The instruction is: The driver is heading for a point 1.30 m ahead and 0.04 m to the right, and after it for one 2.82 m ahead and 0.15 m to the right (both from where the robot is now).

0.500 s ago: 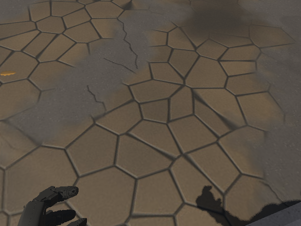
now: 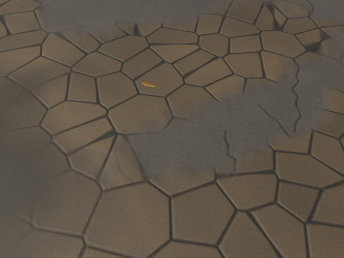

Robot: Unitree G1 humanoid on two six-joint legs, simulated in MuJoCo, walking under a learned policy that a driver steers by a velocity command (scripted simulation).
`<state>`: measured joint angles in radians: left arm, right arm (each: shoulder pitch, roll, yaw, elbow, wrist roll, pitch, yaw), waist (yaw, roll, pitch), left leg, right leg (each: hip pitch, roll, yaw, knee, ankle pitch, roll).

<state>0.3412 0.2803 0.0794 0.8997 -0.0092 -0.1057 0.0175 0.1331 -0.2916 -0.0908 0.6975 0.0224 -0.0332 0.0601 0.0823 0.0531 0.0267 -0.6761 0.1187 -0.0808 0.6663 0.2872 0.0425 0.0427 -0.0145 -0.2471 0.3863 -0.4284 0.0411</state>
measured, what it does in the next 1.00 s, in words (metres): goes down: left foot 0.11 m lower, then right foot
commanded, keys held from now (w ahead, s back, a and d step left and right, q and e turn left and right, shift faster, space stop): w+q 0.20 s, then w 0.02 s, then no key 0.64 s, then e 0.14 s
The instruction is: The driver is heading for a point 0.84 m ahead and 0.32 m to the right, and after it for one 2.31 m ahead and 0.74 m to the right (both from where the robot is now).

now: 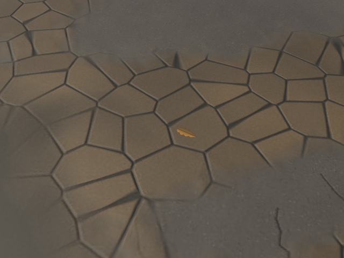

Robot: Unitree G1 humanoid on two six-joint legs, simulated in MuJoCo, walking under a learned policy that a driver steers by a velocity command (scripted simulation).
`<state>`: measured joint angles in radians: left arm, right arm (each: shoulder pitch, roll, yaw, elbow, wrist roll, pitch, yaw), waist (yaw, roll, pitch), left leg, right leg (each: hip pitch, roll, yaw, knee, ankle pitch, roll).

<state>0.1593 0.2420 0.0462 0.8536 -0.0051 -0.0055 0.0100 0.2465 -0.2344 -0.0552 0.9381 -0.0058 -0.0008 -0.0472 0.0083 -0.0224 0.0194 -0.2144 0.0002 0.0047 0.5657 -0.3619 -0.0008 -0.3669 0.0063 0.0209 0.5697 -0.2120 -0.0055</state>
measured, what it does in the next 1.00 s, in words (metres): walks ahead, turning right: left foot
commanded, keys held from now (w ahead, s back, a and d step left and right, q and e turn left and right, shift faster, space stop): e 0.12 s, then w+e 0.88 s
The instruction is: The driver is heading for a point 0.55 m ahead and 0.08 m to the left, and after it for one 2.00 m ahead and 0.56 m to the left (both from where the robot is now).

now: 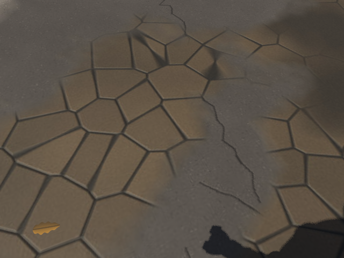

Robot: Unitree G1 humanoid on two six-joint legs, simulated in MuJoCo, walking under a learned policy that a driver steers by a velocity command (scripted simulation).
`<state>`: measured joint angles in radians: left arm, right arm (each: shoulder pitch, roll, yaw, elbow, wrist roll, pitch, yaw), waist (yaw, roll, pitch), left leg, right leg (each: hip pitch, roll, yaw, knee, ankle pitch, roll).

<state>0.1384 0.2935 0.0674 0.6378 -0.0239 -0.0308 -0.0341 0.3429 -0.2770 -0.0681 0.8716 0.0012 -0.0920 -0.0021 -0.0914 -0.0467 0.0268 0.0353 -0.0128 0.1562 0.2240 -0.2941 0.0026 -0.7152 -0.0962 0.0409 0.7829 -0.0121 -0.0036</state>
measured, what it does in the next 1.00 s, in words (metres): walks ahead, turning left: right foot, then left foot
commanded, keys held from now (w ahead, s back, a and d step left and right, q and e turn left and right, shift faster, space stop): w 0.22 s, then w+q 0.30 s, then q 0.48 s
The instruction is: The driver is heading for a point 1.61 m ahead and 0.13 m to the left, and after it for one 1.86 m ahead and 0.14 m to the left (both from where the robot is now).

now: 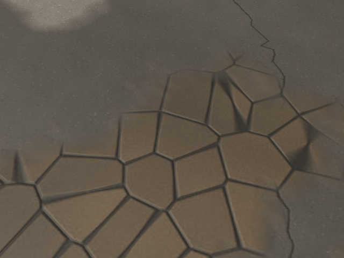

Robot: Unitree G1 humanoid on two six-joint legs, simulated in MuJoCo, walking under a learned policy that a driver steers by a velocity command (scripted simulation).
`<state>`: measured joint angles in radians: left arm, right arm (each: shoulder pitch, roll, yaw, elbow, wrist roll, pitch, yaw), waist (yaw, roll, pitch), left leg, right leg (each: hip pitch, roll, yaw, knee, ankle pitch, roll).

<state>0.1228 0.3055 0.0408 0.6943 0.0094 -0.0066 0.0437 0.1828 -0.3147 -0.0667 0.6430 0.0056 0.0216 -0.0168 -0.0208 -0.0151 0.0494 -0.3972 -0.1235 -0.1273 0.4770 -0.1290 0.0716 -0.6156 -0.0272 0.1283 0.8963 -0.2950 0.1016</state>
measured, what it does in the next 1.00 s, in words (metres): steps on the spot, turning left: right foot, then left foot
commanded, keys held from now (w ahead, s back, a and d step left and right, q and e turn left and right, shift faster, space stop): q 0.36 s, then no key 0.62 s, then w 0.02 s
